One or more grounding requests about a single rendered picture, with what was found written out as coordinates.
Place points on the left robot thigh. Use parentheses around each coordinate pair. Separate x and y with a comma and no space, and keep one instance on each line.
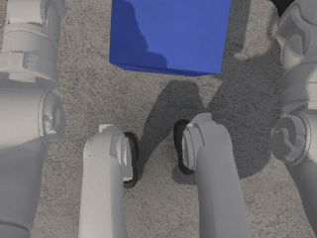
(102,212)

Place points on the left robot foot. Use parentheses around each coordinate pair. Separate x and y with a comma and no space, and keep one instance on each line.
(135,155)

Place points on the robot right hand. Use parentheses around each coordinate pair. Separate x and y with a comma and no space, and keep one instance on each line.
(281,5)

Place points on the robot right forearm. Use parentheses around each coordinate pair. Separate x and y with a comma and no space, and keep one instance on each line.
(297,35)

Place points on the robot left upper arm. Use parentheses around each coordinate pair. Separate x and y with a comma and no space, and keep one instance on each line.
(30,121)

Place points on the carton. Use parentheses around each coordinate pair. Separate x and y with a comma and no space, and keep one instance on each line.
(176,37)

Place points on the robot left forearm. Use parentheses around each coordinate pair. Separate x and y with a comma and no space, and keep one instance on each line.
(30,44)

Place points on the robot right upper arm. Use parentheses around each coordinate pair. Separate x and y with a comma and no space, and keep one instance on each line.
(294,142)

